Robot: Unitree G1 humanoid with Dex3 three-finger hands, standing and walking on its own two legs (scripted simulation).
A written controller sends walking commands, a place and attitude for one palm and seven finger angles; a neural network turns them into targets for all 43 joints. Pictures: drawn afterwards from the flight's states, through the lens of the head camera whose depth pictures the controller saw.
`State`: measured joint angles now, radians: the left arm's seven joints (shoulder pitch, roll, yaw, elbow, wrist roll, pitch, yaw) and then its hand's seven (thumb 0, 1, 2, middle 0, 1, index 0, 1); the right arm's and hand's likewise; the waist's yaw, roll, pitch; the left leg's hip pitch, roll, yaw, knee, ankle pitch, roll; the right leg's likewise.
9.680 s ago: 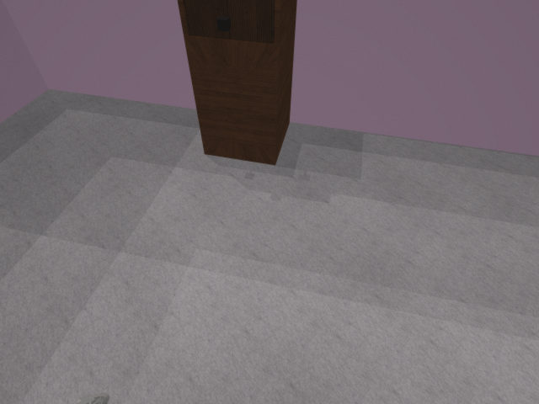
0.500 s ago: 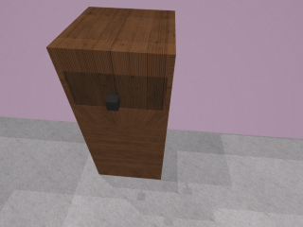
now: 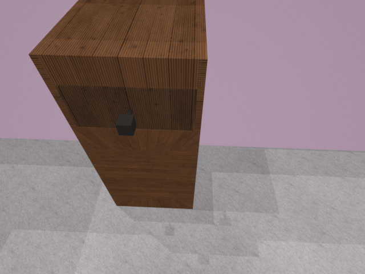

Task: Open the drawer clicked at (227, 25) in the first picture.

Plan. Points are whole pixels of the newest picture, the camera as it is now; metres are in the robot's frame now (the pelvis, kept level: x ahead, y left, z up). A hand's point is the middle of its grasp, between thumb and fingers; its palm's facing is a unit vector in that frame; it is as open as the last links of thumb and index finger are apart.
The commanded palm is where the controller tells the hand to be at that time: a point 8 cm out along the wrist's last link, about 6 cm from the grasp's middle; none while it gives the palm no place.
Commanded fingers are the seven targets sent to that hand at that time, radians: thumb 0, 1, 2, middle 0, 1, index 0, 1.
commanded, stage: come to a stop and stand still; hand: left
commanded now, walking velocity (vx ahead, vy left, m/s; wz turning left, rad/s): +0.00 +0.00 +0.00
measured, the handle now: (127, 119) +0.52 +0.19 +0.00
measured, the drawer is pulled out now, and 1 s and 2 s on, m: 0.00 0.00 0.00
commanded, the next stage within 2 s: look again from close up in 0.50 s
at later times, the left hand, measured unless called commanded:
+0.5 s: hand out of the picture -0.05 +0.18 -0.16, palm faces +0.01 -0.98 -0.22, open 7.3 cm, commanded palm none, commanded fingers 0.00 0.90 0.90 -0.20 -0.30 -0.20 -0.30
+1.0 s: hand out of the picture -0.02 +0.15 -0.17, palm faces +0.02 -0.99 -0.17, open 7.3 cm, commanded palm none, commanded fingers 0.00 0.90 0.90 -0.20 -0.30 -0.20 -0.30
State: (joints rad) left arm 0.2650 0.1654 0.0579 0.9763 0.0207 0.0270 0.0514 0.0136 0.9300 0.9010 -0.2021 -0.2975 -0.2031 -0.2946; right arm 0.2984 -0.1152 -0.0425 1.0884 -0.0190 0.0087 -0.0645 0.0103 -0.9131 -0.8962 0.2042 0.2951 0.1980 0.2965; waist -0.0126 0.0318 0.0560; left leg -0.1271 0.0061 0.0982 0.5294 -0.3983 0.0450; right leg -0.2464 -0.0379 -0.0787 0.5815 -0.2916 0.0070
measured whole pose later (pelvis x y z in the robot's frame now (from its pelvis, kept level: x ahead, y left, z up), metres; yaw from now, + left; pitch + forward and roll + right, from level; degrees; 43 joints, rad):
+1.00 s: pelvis -0.01 -0.01 +0.01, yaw +0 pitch -1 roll +0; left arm 0.30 0.13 -0.02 1.12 0.01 -0.02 0.03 0.02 0.93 0.90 -0.20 -0.30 -0.20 -0.29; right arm 0.31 -0.11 0.02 1.15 -0.01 -0.02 -0.03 0.00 -0.91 -0.90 0.20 0.29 0.19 0.30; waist 0.00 0.00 0.03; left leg -0.15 0.00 0.07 0.48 -0.31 0.03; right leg -0.21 -0.03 -0.05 0.49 -0.27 0.00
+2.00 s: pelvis -0.02 -0.05 -0.01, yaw -1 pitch +6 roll +2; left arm 0.29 0.40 -0.04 -0.05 0.99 -0.02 0.26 0.00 0.11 0.57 -0.28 -0.80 -0.28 -0.80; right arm 0.16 -0.21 0.02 0.60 -0.05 0.10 0.00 0.01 -0.90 -0.90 0.21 0.30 0.20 0.30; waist 0.06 0.06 -0.05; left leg -0.38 0.03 0.07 0.65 -0.36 -0.02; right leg -0.47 0.00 -0.05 0.70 -0.34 -0.05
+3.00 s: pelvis -0.02 -0.01 +0.01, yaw +1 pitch +1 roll +0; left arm -0.09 0.52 -0.03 -0.01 0.89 -0.06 0.00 0.00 -0.49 0.30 -0.32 -1.20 -0.32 -1.20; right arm 0.17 -0.27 -0.02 0.64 0.00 0.14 0.00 0.01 -0.90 -0.90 0.20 0.29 0.20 0.30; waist 0.09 0.08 0.02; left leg -0.19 -0.02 0.06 0.41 -0.25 0.03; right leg -0.24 -0.04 -0.06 0.43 -0.21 0.00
